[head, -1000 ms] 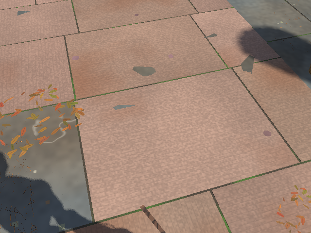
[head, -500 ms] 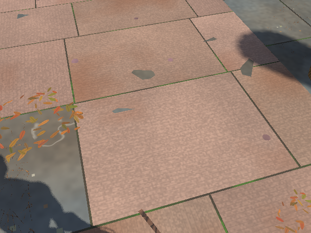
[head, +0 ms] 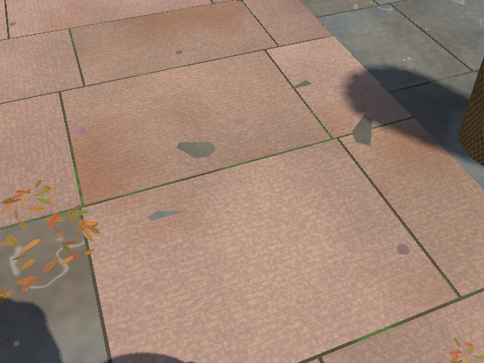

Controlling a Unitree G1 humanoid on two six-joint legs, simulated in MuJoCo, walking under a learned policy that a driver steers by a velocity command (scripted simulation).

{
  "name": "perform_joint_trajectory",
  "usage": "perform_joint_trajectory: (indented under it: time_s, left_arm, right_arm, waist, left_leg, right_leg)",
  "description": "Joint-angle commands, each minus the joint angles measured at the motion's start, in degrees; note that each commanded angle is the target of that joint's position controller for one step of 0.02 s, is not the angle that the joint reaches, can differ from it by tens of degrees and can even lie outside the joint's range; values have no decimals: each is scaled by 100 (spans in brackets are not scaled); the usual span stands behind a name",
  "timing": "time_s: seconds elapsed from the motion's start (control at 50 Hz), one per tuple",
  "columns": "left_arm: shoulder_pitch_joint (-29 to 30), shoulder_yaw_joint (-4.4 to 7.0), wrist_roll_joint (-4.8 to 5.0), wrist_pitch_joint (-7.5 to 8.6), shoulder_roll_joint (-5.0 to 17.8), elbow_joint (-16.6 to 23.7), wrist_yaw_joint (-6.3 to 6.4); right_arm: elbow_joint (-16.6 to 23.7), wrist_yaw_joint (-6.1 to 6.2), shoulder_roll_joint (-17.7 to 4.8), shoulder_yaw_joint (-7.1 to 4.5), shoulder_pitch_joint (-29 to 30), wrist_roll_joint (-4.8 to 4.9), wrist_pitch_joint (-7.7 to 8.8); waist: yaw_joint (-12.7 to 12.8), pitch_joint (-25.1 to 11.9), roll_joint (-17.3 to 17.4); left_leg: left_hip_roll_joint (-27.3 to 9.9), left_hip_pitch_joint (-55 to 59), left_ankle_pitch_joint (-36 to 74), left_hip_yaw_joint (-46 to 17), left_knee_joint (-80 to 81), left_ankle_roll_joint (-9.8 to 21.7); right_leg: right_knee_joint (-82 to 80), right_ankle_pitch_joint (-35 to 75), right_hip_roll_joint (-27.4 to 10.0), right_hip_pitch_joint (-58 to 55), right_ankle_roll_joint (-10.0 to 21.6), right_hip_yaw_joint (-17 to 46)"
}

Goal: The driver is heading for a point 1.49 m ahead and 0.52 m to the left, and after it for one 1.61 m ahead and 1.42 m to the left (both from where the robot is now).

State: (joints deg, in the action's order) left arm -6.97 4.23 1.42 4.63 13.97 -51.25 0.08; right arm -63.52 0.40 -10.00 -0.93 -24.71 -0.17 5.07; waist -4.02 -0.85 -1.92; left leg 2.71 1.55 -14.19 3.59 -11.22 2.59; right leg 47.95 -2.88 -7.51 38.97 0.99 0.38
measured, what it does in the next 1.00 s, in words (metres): walks ahead, turning left: right foot, then left foot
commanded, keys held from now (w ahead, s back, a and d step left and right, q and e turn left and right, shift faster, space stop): w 0.24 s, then w+q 0.76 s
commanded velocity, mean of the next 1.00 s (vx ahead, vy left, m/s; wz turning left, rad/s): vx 0.49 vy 0.00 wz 0.32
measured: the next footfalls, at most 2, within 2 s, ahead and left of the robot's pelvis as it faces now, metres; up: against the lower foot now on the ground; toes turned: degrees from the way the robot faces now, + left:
right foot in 0.18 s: +0.30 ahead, -0.16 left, +0.00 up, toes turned -3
left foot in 0.78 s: +0.60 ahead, +0.09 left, +0.00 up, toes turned +18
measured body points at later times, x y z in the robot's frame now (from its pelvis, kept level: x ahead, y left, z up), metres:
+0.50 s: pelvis +0.28 -0.08 +0.00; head +0.29 -0.09 +0.45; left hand +0.28 +0.18 -0.14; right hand +0.42 -0.34 -0.12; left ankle +0.40 +0.11 -0.66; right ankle +0.26 -0.16 -0.74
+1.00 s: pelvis +0.57 +0.01 +0.00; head +0.59 +0.03 +0.45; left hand +0.62 +0.33 -0.10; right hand +0.74 -0.21 -0.12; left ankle +0.56 +0.07 -0.74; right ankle +0.66 -0.15 -0.66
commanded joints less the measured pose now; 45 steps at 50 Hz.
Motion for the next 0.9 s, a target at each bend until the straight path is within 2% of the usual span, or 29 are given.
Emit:
perform_joint_trajectory:
  time_s: [0.02,0.08,0.12,0.14,0.16,0.18,0.2,0.22,0.24,0.26,0.28,0.3,0.34,0.38,0.42,0.5,0.58,0.66,0.68,0.72,0.74,0.76,0.78,0.8,0.82,0.84,0.86,0.88,0.9]
  left_arm:
    - [857,-80,14,82,98,518,-93]
    - [1211,-108,42,119,171,696,-197]
    - [1171,-81,42,153,295,758,-259]
    - [924,-23,38,169,431,726,-271]
    - [359,81,36,174,624,593,-262]
    - [-720,230,55,158,880,265,-231]
    - [-1790,359,-7,131,1367,40,-161]
    - [-2057,373,-110,132,1682,-94,-220]
    - [-1867,219,-90,160,1131,-56,-231]
    - [-1318,138,-76,189,862,18,-208]
    - [-768,66,-94,219,686,145,-203]
    - [-444,28,-153,257,528,159,-223]
    - [-333,-30,-226,303,288,32,-244]
    - [-505,-11,-221,331,375,-121,-193]
    - [-656,28,-244,332,524,-193,-105]
    - [-842,27,-262,296,599,-231,34]
    - [-1177,31,-213,235,691,-301,129]
    - [-1554,80,-153,53,793,-390,153]
    - [-1527,95,-138,3,837,-365,161]
    - [-1336,138,-110,-69,1007,-245,202]
    - [-1253,162,-99,-107,1103,-186,230]
    - [-1142,181,-96,-145,1195,-128,244]
    - [-991,169,-58,-140,1205,-52,241]
    - [-1118,57,-216,-40,850,115,202]
    - [-1499,-153,-150,212,193,405,70]
    - [-680,-33,59,454,729,563,-21]
    - [-350,-20,174,536,793,712,-51]
    - [-339,-14,74,536,752,655,-7]
    - [-393,54,-65,471,830,620,36]
  right_arm:
    - [267,71,-1097,-199,-126,52,32]
    - [217,72,-1092,-233,-290,122,-9]
    - [237,70,-1175,-281,-230,130,-47]
    - [271,66,-1255,-308,-141,118,-66]
    - [301,60,-1309,-326,-42,88,-101]
    - [348,57,-1222,-290,35,49,-139]
    - [511,40,-991,-188,-22,-45,-138]
    - [534,-24,-69,43,-802,43,10]
    - [541,-59,-688,-96,-331,219,185]
    - [753,-68,-1001,-182,272,357,263]
    - [830,-14,-1058,-195,590,329,275]
    - [830,37,-1024,-252,689,237,217]
    - [748,42,-782,-279,363,238,5]
    - [780,59,-694,-304,409,258,-134]
    - [930,66,-742,-344,793,218,-189]
    - [1154,-26,-746,-386,1381,153,-134]
    - [1466,-166,-584,-302,2164,121,-111]
    - [1885,-322,-491,-233,2758,134,-103]
    - [1983,-368,-503,-234,2817,148,-101]
    - [2104,-436,-656,-304,2647,166,-108]
    - [2096,-448,-808,-381,2317,181,-122]
    - [1996,-440,-1066,-510,1667,206,-131]
    - [1793,-362,-1442,-711,722,208,-140]
    - [1654,-208,-1991,-855,90,176,-205]
    - [1835,-223,-2233,-852,261,120,-149]
    - [1803,-228,-1731,-712,69,58,-132]
    - [1823,-216,-1420,-640,344,75,-86]
    - [1940,-235,-1239,-577,834,119,-50]
    - [2053,-224,-1057,-520,1190,114,-37]
  waist:
    - [-9,855,548]
    - [-7,962,564]
    - [144,859,630]
    - [328,646,729]
    - [668,238,824]
    - [1180,-394,803]
    - [1467,-1248,95]
    - [918,-2209,-1574]
    - [1082,-1919,-1074]
    - [979,-1019,-771]
    - [792,-636,-135]
    - [583,-374,44]
    - [285,-223,-209]
    - [212,57,-206]
    - [256,264,-106]
    - [372,395,-40]
    - [658,613,60]
    - [851,758,87]
    - [816,745,47]
    - [583,454,-212]
    - [359,185,-391]
    - [-11,-199,-496]
    - [-530,-678,-356]
    - [-514,-1201,696]
    - [56,-1975,1591]
    - [-358,-1880,796]
    - [-246,-1131,604]
    - [97,-626,-7]
    - [315,-396,-36]
  left_leg:
    - [-1498,-578,1134,-766,662,843]
    - [-1693,-171,1243,-672,487,775]
    - [-1816,139,1772,-619,176,688]
    - [-1823,230,2669,-559,-176,625]
    - [-1723,228,3788,-413,-903,532]
    - [-1434,-174,4308,-184,-2156,363]
    - [-1071,-1572,2696,24,-4150,146]
    - [96,-3476,-1536,-422,-6091,-128]
    - [-120,-4100,-1724,-1182,-6835,10]
    - [-411,-4538,-1276,-1041,-6989,130]
    - [-755,-4263,-662,-936,-6735,168]
    - [-976,-3916,-284,-927,-6370,175]
    - [-1168,-3362,-10,-1033,-5985,202]
    - [-1163,-3508,150,-1053,-5724,172]
    - [-1127,-4021,650,-1176,-5342,114]
    - [-935,-4455,1803,-1158,-4164,24]
    - [-870,-4463,2266,-629,-3158,29]
    - [-786,-4890,1630,-252,-2659,143]
    - [-713,-4806,1354,-103,-2576,196]
    - [-364,-4053,776,310,-2526,380]
    - [-135,-3492,478,473,-2589,498]
    - [73,-2606,363,509,-2487,665]
    - [181,-1106,795,280,-1928,915]
    - [-1010,648,1022,-1556,-1975,1304]
    - [-2301,2250,199,-5056,-1031,2540]
    - [-2141,2255,148,-4816,-591,2172]
    - [-1946,1568,466,-3846,-588,1907]
    - [-1667,566,1009,-3144,-526,1691]
    - [-1454,-173,1449,-2673,-432,1577]
  right_leg:
    - [-854,472,156,169,-60,-195]
    - [-1340,405,221,84,104,-149]
    - [-1599,104,326,-222,275,-190]
    - [-1643,-65,478,-699,373,-287]
    - [-1618,-194,695,-1505,499,-444]
    - [-1582,-257,874,-2889,664,-544]
    - [-1508,-530,-242,-4753,1024,817]
    - [-2679,-2164,-1517,-6269,1913,3959]
    - [-3290,-2525,-1420,-6022,1700,4456]
    - [-3262,-2095,-1336,-5244,1402,3448]
    - [-3361,-1293,-1185,-4291,1254,2593]
    - [-3513,-774,-979,-3516,1129,1957]
    - [-3833,-521,-712,-2862,1031,1193]
    - [-4076,-255,-638,-2617,1050,667]
    - [-4198,-32,-638,-2717,1038,341]
    - [-4256,359,-552,-3085,865,-278]
    - [-4283,660,-578,-3531,709,-797]
    - [-3791,1494,-858,-4589,706,-1047]
    - [-3591,1962,-908,-4718,688,-1130]
    - [-2930,3922,-912,-4767,588,-1326]
    - [-2357,4915,-908,-4754,535,-1379]
    - [-1447,5360,-855,-4577,462,-1400]
    - [-112,4691,-608,-3885,254,-1483]
    - [1797,1071,-177,-2153,17,-1414]
    - [3622,-3067,1111,45,-230,-286]
    - [3766,-2802,799,696,-18,633]
    - [3379,-2283,537,941,124,561]
    - [2823,-1896,266,625,117,505]
    - [2354,-1691,106,213,46,474]
Keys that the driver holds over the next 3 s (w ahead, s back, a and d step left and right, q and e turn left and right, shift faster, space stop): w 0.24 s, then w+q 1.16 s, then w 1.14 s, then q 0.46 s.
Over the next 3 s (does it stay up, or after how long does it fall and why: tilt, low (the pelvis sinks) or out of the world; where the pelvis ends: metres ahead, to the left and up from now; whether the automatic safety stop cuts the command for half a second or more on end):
stays up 1.36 0.57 -0.01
